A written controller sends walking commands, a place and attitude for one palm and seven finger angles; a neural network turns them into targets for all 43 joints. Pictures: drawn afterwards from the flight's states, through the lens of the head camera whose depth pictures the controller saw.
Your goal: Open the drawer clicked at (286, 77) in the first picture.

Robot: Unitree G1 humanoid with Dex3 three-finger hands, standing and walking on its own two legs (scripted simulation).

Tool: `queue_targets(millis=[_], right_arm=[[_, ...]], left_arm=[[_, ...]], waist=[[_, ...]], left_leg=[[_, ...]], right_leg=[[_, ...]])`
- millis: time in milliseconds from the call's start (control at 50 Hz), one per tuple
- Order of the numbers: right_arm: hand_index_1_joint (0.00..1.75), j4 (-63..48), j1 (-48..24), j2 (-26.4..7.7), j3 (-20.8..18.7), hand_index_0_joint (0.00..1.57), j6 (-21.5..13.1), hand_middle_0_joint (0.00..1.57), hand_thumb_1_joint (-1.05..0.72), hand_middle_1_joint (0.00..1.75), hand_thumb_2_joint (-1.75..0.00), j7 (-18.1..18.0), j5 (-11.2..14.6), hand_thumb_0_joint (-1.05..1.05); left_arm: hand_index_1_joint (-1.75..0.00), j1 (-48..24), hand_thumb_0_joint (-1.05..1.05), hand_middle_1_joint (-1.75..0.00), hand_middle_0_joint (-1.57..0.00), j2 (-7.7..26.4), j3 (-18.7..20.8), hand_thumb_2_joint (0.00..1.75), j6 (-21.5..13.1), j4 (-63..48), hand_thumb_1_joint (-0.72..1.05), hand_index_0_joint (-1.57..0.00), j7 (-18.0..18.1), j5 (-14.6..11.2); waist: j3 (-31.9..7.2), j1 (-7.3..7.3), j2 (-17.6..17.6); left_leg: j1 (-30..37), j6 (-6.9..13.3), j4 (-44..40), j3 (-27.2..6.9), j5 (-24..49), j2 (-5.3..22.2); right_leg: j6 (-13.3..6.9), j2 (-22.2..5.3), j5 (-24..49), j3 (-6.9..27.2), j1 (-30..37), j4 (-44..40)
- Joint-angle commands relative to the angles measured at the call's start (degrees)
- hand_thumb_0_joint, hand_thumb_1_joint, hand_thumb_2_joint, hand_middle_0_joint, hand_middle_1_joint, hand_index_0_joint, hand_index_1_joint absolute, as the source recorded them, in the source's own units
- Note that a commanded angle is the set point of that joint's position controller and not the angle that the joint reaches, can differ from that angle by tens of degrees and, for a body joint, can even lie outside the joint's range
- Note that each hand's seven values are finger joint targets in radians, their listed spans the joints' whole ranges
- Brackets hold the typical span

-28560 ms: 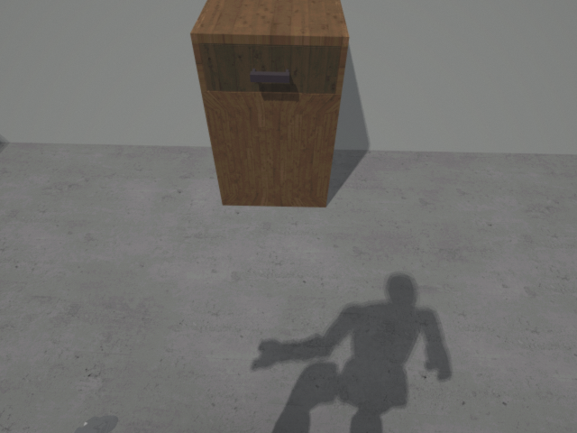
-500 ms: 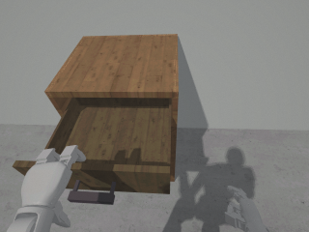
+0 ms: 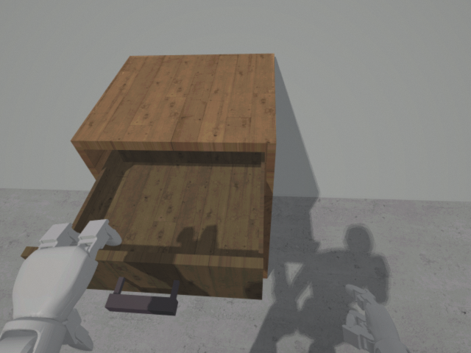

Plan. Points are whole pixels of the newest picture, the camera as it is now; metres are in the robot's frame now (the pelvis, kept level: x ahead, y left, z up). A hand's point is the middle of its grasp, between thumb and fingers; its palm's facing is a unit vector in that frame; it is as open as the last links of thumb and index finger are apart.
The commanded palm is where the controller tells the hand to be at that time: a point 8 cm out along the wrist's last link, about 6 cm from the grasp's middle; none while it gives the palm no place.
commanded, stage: draw the hand back to the body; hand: left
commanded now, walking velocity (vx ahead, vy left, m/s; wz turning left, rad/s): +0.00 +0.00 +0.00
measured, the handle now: (145, 293) +0.22 +0.23 -0.08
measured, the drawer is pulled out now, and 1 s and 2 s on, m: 0.29 0.29 0.29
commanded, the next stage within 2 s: step back with the hand held close in 1.12 s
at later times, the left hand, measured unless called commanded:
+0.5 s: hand (89, 257) +0.19 +0.22 +0.15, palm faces +0.36 -0.85 -0.39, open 12.3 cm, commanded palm +0.13 +0.26 +0.17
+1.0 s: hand (74, 265) +0.17 +0.22 +0.17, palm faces +0.41 -0.81 -0.42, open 8.0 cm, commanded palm +0.11 +0.26 +0.18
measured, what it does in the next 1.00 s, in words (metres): stands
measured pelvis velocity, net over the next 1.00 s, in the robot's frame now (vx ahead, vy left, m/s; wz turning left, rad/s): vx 0.00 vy -0.02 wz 0.04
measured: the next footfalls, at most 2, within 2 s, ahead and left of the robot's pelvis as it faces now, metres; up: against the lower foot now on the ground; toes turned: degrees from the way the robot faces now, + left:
none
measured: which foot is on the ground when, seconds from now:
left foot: down 0.00-1.00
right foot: down 0.00-1.00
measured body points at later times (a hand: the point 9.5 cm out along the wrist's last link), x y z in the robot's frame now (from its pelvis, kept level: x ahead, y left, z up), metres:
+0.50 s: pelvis +0.00 -0.01 +0.01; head +0.00 -0.02 +0.46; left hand +0.16 +0.26 +0.18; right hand +0.20 -0.21 -0.07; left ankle -0.06 +0.09 -0.73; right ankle -0.01 -0.12 -0.73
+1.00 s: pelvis +0.00 -0.02 +0.01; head -0.01 -0.04 +0.46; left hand +0.14 +0.26 +0.19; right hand +0.21 -0.22 -0.07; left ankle -0.06 +0.09 -0.73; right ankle -0.01 -0.12 -0.73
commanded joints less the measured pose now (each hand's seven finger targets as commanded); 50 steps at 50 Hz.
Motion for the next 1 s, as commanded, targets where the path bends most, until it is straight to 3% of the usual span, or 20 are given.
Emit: queue_targets(millis=[0,80,100,120,140,160,180,220,240,300,320,480,540,580,640,700,760,860,920,980], right_arm=[[0.30,-10.2,-7.3,-5.6,-2.4,0.20,-2.7,0.20,-0.90,0.30,-0.90,-0.4,0.1,0.00],[0.30,-10.3,-7.6,-5.7,-2.3,0.20,-2.3,0.20,-0.90,0.30,-0.90,-0.6,0.1,0.00],[0.30,-10.6,-7.4,-5.9,-2.4,0.20,-2.4,0.20,-0.90,0.30,-0.90,-0.7,0.2,0.00],[0.30,-11.9,-3.3,-0.8,-2.1,0.20,-7.9,0.20,-0.90,0.30,-0.90,-2.4,2.0,0.00],[0.30,-9.0,-2.0,-1.7,-1.6,0.20,-10.8,0.20,-0.90,0.30,-0.90,-3.2,1.5,0.00],[0.30,-9.0,-2.6,-2.2,-1.7,0.20,-11.6,0.20,-0.90,0.30,-0.90,-4.3,1.3,0.00],[0.30,-8.7,-2.8,-2.7,-1.6,0.20,-13.1,0.20,-0.90,0.30,-0.90,-5.0,0.9,0.00],[0.30,-6.7,-3.6,-2.5,-1.1,0.20,-15.6,0.20,-0.90,0.30,-0.90,-5.6,0.0,0.00],[0.30,-6.2,-2.7,-2.1,-0.8,0.20,-16.5,0.20,-0.90,0.30,-0.90,-5.4,-0.2,0.00],[0.30,-4.9,-3.9,-2.1,-0.9,0.20,-17.5,0.20,-0.90,0.30,-0.90,-5.1,-0.3,0.00],[0.30,-4.4,-4.5,-2.3,-1.1,0.20,-17.7,0.20,-0.90,0.30,-0.90,-4.9,-0.3,0.00],[0.30,-4.0,-5.9,-2.2,-1.9,0.20,-17.5,0.20,-0.90,0.30,-0.90,-4.3,0.0,0.00],[0.30,-3.7,-6.2,-2.3,-2.0,0.20,-17.5,0.20,-0.90,0.30,-0.90,-4.3,0.1,0.00],[0.30,-3.8,-6.0,-2.3,-2.2,0.20,-17.3,0.20,-0.90,0.30,-0.90,-4.4,0.1,0.00],[0.30,-3.3,-6.2,-2.4,-2.3,0.20,-17.4,0.20,-0.90,0.30,-0.90,-4.7,0.0,0.00],[0.30,-3.4,-6.5,-2.2,-2.5,0.20,-17.0,0.20,-0.90,0.30,-0.90,-4.8,0.2,0.00],[0.30,-3.1,-6.6,-2.2,-2.4,0.20,-17.1,0.20,-0.90,0.30,-0.90,-4.8,0.3,0.00],[0.30,-3.1,-6.9,-2.2,-2.5,0.20,-17.2,0.20,-0.90,0.30,-0.90,-4.8,0.2,0.00],[0.30,-2.9,-7.5,-2.4,-2.4,0.20,-17.2,0.20,-0.90,0.30,-0.90,-4.7,0.2,0.00],[0.30,-2.9,-7.1,-2.2,-2.4,0.20,-16.9,0.20,-0.90,0.30,-0.90,-4.7,0.2,0.00]], left_arm=[[-1.20,-1.0,0.00,-1.20,-0.30,10.1,9.5,0.30,-0.6,-12.1,-0.50,-0.30,2.5,-0.9],[-1.20,-1.8,0.00,-1.20,-0.30,10.5,9.7,0.30,-0.5,-11.9,-0.50,-0.30,1.4,-1.7],[-1.20,-2.0,0.00,-1.20,-0.30,11.6,10.9,0.30,-0.6,-13.0,-0.50,-0.30,1.4,-1.9],[-1.18,-5.0,0.00,-1.18,-0.30,-7.7,9.3,0.32,-3.5,-13.2,-0.47,-0.30,0.2,-43.6],[-1.15,1.5,0.00,-1.15,-0.29,-4.6,10.2,0.33,-4.7,-3.9,-0.43,-0.29,0.3,-44.8],[-1.13,0.4,0.00,-1.13,-0.29,-4.0,10.9,0.34,-6.3,-11.1,-0.40,-0.29,-0.1,-48.7],[-1.11,-4.1,0.00,-1.11,-0.29,-1.0,12.5,0.36,-7.8,-15.7,-0.36,-0.29,0.3,-49.3],[-1.07,-5.0,0.00,-1.07,-0.29,0.7,14.8,0.39,-8.6,-17.2,-0.29,-0.29,0.8,-50.3],[-1.04,-4.5,0.00,-1.04,-0.28,-1.3,13.4,0.40,-9.0,-16.8,-0.26,-0.28,0.6,-50.5],[-0.98,-4.2,0.00,-0.98,-0.27,-2.0,13.8,0.45,-9.5,-15.9,-0.15,-0.27,0.0,-51.5],[-0.95,-4.7,0.00,-0.95,-0.27,-0.8,15.2,0.47,-9.7,-16.1,-0.12,-0.27,-0.2,-51.5],[-0.77,-2.7,0.00,-0.77,-0.25,-2.3,16.4,0.58,-11.7,-14.9,0.17,-0.25,-1.9,-52.9],[-0.70,-3.4,0.00,-0.70,-0.25,-1.9,16.9,0.63,-12.2,-15.6,0.27,-0.25,-2.0,-52.9],[-0.66,-2.7,0.00,-0.66,-0.24,-1.5,17.6,0.66,-12.3,-15.4,0.34,-0.24,-1.8,-53.0],[-0.59,-3.3,0.00,-0.59,-0.23,-1.0,18.3,0.70,-12.6,-15.8,0.44,-0.23,-1.8,-53.0],[-0.52,-2.5,0.00,-0.52,-0.22,-0.7,19.1,0.75,-12.4,-15.3,0.55,-0.22,-1.7,-53.4],[-0.46,-3.6,0.00,-0.46,-0.22,-0.5,19.2,0.80,-12.4,-15.3,0.65,-0.22,-1.7,-53.4],[-0.34,-3.0,0.00,-0.34,-0.21,-1.1,19.0,0.87,-12.3,-14.7,0.83,-0.21,-1.9,-53.5],[-0.30,-4.5,0.00,-0.30,-0.20,-0.5,19.1,0.90,-12.3,-15.3,0.90,-0.20,-2.0,-53.2],[-0.30,-3.8,0.00,-0.30,-0.20,-1.0,18.9,0.90,-12.2,-13.8,0.90,-0.20,-2.0,-53.4]], waist=[[-7.7,-0.14,-2.0],[-5.9,-0.32,-1.9],[-7.5,-0.21,-2.0],[-4.7,-5.16,-3.0],[-2.8,-4.29,-6.0],[-4.1,-3.77,-6.8],[-6.2,-3.67,-5.2],[-5.6,-3.09,0.0],[-3.8,-3.28,0.9],[1.1,-3.17,-0.2],[1.2,-2.92,1.2],[-1.0,-3.05,-3.4],[-1.1,-3.14,0.1],[-2.0,-3.02,-2.9],[-1.7,-3.11,-0.3],[-2.2,-2.95,-3.9],[-0.7,-3.02,-0.6],[-0.9,-2.93,-3.1],[-0.2,-2.97,-1.2],[-0.1,-2.91,-2.2]], left_leg=[[2.2,-1.6,-3.3,0.0,24.7,2.8],[1.6,-1.3,-3.8,-0.2,23.2,2.6],[2.4,-1.2,-3.5,0.0,23.6,2.7],[9.3,-0.1,-4.4,-1.9,24.0,3.6],[9.4,-0.3,-5.2,-2.4,24.8,4.6],[9.6,-0.8,-6.4,-2.6,28.2,4.6],[10.4,-1.1,-6.8,-2.2,30.0,4.2],[10.4,-1.7,-7.5,-1.8,31.7,3.7],[9.5,-2.1,-7.9,-1.6,32.2,3.4],[7.8,-2.3,-9.5,-1.7,30.7,3.6],[7.7,-2.3,-9.7,-1.5,30.1,3.4],[8.0,-1.5,-10.6,-0.8,25.0,3.4],[8.2,-1.6,-10.8,-0.7,24.1,3.0],[8.6,-1.4,-11.0,-0.7,24.0,3.1],[8.8,-1.4,-10.9,-0.4,23.8,2.7],[9.2,-1.0,-10.8,-0.4,24.6,2.8],[9.3,-1.3,-11.2,-0.5,23.8,2.7],[9.5,-1.1,-11.3,-0.5,24.3,2.8],[9.6,-1.2,-11.4,-0.5,23.8,2.4],[9.4,-1.1,-11.8,-0.5,22.5,2.6]], right_leg=[[-1.7,-1.6,17.1,-1.2,6.3,-3.1],[-1.7,-1.7,16.1,-1.3,6.2,-3.7],[-1.5,-1.9,16.9,-1.1,6.8,-3.7],[-1.4,-1.5,14.1,-2.3,10.0,-3.5],[-1.2,-1.4,11.3,-3.4,8.9,-3.5],[-1.0,-2.2,13.9,-3.7,11.2,-4.4],[-0.9,-2.6,16.2,-3.4,12.9,-4.7],[-1.1,-3.0,18.2,-2.9,14.2,-5.1],[-1.3,-3.2,18.8,-3.3,14.1,-5.4],[-1.4,-3.2,18.9,-3.7,13.9,-6.9],[-1.6,-3.0,19.1,-3.3,14.5,-7.7],[-1.2,-2.9,17.8,-3.2,15.5,-9.2],[-1.3,-2.9,17.0,-2.8,15.3,-9.7],[-1.1,-2.9,17.0,-3.1,15.6,-9.7],[-1.2,-2.9,17.4,-2.7,15.6,-10.4],[-0.9,-3.0,19.0,-2.6,16.1,-10.2],[-1.0,-3.0,17.6,-2.5,15.3,-10.8],[-0.8,-2.9,18.3,-2.6,15.7,-10.8],[-1.0,-2.8,17.6,-2.3,15.2,-11.5],[-0.9,-2.8,16.1,-2.5,15.0,-11.5]])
